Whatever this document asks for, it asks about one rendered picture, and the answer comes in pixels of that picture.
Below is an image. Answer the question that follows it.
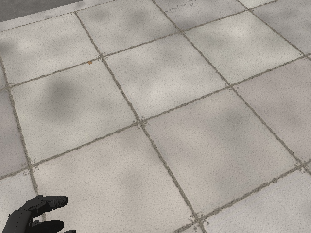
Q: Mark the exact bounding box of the left robot hand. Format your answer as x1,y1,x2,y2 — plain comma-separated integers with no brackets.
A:
2,194,76,233

